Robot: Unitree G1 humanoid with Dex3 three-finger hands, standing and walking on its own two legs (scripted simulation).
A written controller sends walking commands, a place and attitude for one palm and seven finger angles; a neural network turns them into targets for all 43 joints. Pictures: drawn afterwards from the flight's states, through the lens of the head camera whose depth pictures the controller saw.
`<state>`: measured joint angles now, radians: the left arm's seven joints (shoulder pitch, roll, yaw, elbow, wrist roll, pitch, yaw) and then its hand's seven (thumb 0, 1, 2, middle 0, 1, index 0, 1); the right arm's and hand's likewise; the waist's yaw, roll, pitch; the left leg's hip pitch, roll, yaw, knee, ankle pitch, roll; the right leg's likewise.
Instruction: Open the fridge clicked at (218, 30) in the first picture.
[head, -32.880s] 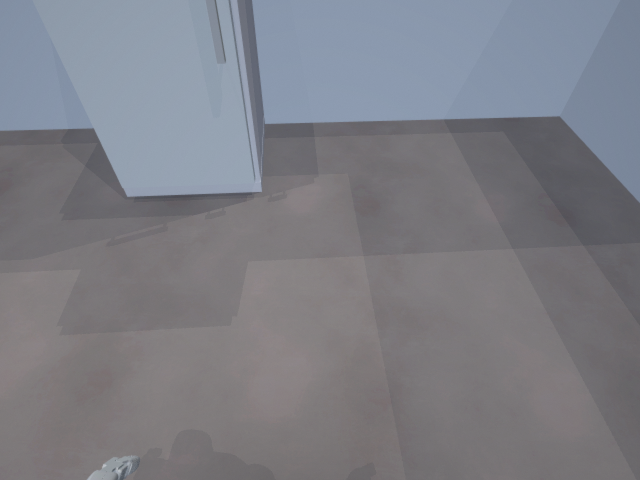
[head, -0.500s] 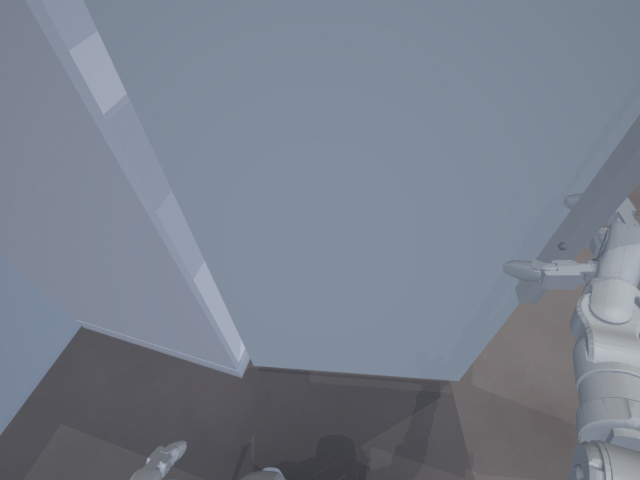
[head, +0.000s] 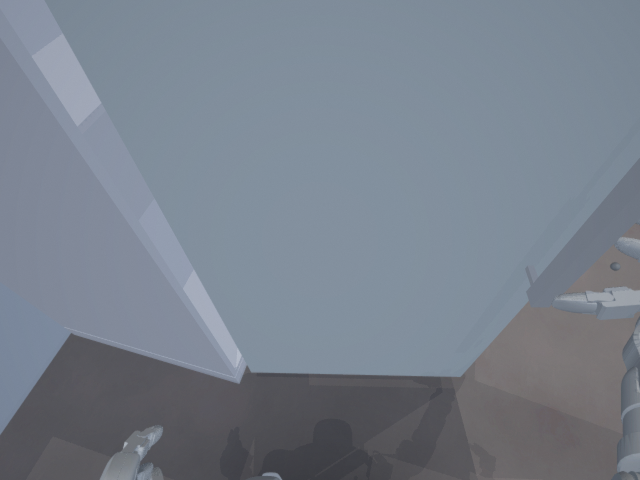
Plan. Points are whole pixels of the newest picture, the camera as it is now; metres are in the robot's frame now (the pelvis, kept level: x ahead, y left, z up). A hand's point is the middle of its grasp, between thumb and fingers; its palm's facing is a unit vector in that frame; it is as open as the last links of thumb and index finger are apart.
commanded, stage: slip the hand off the handle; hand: right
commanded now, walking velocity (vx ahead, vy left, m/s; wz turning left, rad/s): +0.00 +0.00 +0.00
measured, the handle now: (607, 200) +0.43 -0.29 +0.13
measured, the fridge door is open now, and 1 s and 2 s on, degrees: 76 76 76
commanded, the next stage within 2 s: draw the hand back to the body in 1.06 s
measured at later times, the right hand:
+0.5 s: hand out of the picture +0.37 -0.36 +0.07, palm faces +0.41 +0.87 -0.26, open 14.7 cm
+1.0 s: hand out of the picture +0.27 -0.36 +0.06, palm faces +0.44 +0.86 -0.25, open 14.7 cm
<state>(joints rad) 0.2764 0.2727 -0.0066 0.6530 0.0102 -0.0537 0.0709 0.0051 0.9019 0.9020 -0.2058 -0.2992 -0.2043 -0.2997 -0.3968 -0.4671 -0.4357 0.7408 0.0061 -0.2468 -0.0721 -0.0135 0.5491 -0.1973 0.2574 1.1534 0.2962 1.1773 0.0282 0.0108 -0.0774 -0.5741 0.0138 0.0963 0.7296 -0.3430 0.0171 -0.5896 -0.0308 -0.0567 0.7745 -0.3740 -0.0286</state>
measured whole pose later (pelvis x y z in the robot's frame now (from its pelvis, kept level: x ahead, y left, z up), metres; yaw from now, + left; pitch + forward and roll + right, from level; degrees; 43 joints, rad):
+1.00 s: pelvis -0.01 -0.02 -0.01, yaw -2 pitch +9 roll +2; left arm 0.22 0.25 -0.04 0.61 -0.01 -0.12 0.11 0.01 0.90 0.90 -0.21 -0.30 -0.21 -0.30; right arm -0.05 -0.44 -0.45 0.42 0.13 -0.20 0.09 -0.01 0.55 -0.20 0.25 1.15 0.26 1.15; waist -0.03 -0.01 -0.09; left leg -0.56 0.04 0.11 0.76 -0.36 -0.01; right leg -0.60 -0.01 -0.04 0.83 -0.39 -0.05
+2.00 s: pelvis +0.01 -0.02 +0.02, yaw -1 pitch +0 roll +1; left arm 0.24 0.22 -0.06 0.64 -0.01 -0.26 0.10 0.01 0.90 0.90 -0.21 -0.30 -0.21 -0.30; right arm 0.36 -0.38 -0.35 -0.21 0.09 -0.07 -0.12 -0.01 0.10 -0.42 0.24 0.88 0.24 0.88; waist -0.07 -0.04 -0.04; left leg -0.26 0.04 0.10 0.55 -0.29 -0.01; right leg -0.27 0.01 -0.05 0.59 -0.32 -0.05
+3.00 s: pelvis +0.01 +0.01 +0.03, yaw +0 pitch -2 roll +1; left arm 0.18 0.24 -0.02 0.62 0.00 -0.12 0.08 0.01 0.90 0.90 -0.21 -0.30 -0.20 -0.30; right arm 0.41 -0.37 -0.38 -0.38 0.06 -0.13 -0.12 0.01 -0.89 -0.90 0.21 0.30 0.21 0.30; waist -0.05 -0.06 0.01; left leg -0.15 -0.01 0.09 0.42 -0.24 0.02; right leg -0.18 -0.03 -0.05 0.48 -0.27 -0.02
